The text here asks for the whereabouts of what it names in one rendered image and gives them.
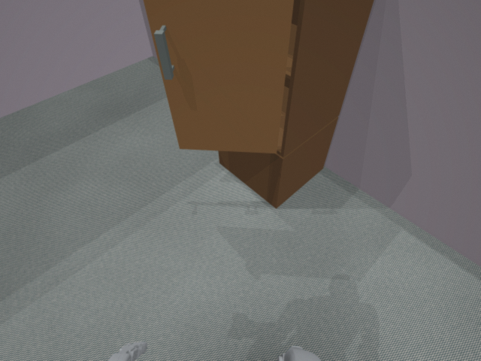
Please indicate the left robot hand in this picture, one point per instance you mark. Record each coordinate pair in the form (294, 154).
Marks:
(130, 352)

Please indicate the right robot shin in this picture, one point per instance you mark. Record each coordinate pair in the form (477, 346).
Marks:
(295, 347)

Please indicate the cupboard door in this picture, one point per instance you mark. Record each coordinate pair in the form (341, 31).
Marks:
(229, 60)

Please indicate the handle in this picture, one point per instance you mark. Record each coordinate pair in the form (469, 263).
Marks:
(162, 47)

